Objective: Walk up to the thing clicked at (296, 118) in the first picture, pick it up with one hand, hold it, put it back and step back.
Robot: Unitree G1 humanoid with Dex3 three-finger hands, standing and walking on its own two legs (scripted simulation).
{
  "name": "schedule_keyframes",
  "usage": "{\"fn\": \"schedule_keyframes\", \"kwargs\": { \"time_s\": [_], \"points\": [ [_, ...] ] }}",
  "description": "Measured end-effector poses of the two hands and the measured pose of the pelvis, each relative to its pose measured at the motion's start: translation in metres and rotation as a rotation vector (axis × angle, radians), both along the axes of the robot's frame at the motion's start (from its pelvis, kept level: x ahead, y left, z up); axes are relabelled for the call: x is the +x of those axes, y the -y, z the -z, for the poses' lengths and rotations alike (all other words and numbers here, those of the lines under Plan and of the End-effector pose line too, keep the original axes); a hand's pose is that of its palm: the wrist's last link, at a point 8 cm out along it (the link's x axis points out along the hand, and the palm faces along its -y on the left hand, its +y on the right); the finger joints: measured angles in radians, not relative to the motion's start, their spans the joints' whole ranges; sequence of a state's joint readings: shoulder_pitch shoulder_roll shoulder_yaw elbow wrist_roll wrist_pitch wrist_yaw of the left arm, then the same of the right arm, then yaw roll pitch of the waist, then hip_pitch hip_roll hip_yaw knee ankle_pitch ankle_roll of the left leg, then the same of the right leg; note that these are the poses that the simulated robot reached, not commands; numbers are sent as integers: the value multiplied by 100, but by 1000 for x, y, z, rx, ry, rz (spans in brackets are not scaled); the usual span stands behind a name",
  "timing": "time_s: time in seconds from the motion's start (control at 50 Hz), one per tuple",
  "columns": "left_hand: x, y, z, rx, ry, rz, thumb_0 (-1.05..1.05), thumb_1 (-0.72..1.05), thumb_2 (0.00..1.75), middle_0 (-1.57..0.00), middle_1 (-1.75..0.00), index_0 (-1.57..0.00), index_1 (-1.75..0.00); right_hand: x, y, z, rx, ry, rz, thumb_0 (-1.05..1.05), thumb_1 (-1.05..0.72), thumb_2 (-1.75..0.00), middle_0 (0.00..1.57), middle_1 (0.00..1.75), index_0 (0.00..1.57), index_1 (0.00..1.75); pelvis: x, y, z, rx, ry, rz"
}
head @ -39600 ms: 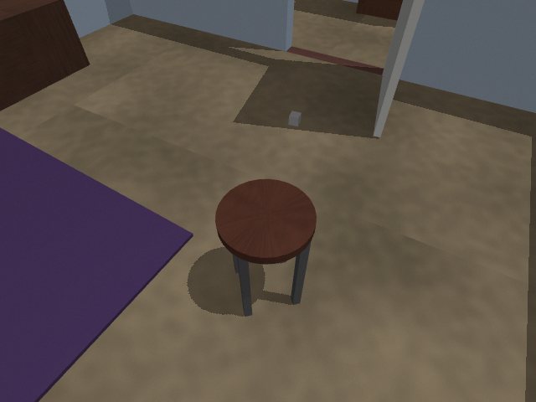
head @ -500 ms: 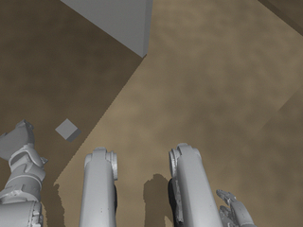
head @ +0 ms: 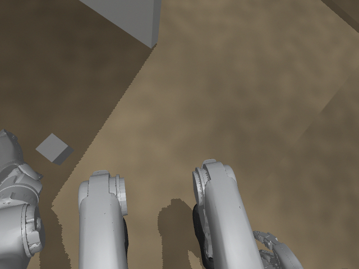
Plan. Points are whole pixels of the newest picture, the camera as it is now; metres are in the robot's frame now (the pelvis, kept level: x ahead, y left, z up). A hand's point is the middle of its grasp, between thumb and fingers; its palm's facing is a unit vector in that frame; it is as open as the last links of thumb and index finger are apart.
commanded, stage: rise first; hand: left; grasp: from above
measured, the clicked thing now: (56, 149) +0.43 +0.32 -0.32
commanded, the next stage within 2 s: approach in 0.60 s
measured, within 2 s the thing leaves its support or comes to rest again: neither
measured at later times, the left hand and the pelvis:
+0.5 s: hand (28, 157) +0.38 +0.34 -0.20, palm faces -0.25 -0.34 -0.91, open 11.9 cm; pelvis +0.00 +0.00 -0.03, yaw -1 degrees
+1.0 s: hand (39, 135) +0.44 +0.32 -0.21, palm faces -0.18 -0.35 -0.92, open 13.3 cm; pelvis +0.00 +0.00 -0.04, yaw -3 degrees
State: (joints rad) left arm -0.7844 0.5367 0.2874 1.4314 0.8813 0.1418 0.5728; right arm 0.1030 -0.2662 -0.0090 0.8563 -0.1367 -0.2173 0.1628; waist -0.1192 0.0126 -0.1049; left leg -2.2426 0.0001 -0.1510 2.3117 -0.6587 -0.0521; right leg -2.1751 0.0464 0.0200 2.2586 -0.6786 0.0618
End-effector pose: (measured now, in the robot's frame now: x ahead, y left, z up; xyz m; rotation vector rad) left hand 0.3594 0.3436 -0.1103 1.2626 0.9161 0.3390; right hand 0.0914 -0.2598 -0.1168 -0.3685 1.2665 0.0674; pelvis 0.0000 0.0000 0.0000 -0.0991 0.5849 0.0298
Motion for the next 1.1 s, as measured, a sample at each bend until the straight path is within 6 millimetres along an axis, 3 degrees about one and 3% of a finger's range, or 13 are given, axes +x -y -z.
{"fn": "schedule_keyframes", "kwargs": {
  "time_s": [0.3,0.8,0.94,1.1],
  "points": [
    [19,0,22,-20,-3,-35,0,-17,69,-46,-66,-45,-67,-20,-6,23,55,-69,1,1,-91,-90,20,30,20,30,4,-1,21,-7,4,9],
    [32,0,41,-24,4,-39,0,-23,73,-43,-67,-41,-69,-30,4,21,40,-101,-33,1,-91,-90,20,30,20,30,4,-2,34,-23,20,21],
    [60,9,40,-21,29,-55,0,-34,82,-35,-75,-32,-77,-42,3,16,32,-117,-48,1,-91,-90,20,30,20,30,3,-3,37,-33,24,26],
    [111,34,34,-51,49,-125,0,-48,93,-25,-84,-21,-88,-79,2,-1,14,-182,-4,1,-92,-90,20,30,20,30,5,-5,36,-57,16,40]
  ]
}}
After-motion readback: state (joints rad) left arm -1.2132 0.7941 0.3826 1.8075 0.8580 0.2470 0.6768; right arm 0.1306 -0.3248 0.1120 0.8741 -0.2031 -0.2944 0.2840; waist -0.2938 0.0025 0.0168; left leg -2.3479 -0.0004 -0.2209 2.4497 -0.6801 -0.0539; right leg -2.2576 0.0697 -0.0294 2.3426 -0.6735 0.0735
